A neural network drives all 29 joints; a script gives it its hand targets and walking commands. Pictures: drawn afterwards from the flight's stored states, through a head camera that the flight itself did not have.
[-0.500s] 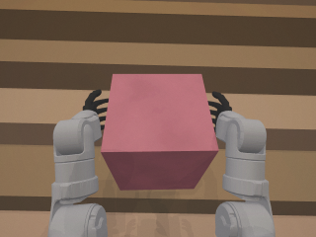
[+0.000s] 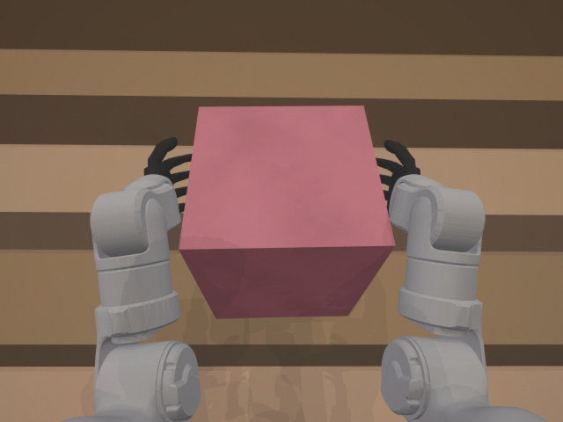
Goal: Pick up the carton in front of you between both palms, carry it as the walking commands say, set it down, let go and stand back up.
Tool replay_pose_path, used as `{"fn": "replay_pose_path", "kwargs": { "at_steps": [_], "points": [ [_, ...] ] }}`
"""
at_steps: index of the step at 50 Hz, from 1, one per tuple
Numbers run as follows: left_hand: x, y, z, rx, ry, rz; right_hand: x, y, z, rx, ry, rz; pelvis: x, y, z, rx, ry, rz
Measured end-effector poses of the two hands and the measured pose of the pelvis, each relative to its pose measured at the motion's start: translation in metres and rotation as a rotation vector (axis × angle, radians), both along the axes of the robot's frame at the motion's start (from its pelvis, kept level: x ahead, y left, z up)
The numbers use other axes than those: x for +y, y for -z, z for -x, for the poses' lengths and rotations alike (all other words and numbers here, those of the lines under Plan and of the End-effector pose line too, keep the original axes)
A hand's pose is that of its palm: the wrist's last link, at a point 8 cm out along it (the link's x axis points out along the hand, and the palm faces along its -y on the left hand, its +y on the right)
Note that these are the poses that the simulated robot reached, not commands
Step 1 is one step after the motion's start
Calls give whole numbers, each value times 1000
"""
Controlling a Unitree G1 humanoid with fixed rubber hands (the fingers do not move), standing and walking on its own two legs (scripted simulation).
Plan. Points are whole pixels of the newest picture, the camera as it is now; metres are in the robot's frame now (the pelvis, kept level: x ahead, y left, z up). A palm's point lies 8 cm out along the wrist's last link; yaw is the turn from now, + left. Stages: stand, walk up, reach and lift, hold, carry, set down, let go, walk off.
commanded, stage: carry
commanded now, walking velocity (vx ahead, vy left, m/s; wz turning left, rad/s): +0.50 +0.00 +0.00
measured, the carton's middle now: (282, 223) +0.37 -0.02 +0.10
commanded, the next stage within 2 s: none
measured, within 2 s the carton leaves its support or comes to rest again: neither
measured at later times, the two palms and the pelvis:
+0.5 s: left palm (135, 134) +0.45 +0.18 +0.20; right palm (361, 157) +0.40 -0.12 +0.19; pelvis +0.07 +0.08 +0.07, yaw -2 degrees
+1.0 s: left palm out of the picture +0.69 +0.20 +0.39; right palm out of the picture +0.68 -0.10 +0.40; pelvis +0.33 +0.03 +0.18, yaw -1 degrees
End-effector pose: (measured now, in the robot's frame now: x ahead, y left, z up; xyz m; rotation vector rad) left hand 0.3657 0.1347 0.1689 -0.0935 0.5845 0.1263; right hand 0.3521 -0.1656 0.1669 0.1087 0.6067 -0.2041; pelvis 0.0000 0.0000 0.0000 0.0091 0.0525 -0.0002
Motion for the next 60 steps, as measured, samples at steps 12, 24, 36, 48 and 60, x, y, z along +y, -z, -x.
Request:
{"fn": "replay_pose_path", "kwargs": {
  "at_steps": [12, 24, 36, 48, 60],
  "points": [
    [39, 11, 16, 14, -92, -24, 39, 16, -13, 11, -75, -45, 9, 0, -1, 2, 32, -11],
    [43, -20, -76, 43, 73, 10, 48, -13, -46, 42, 91, -5, 74, -57, -63, -7, 29, -41],
    [61, -170, -163, -90, 68, 24, 64, -181, -144, -87, 56, 59, 82, -160, -156, -7, 47, 23],
    [65, -224, -292, -16, -8, 32, 66, -241, -296, -19, -35, 84, 40, -179, -301, -22, 1, 78],
    [54, -230, -415, 171, -161, -2, 57, -234, -466, 158, -114, -68, -7, -283, -433, -24, -1, 65]
  ]
}}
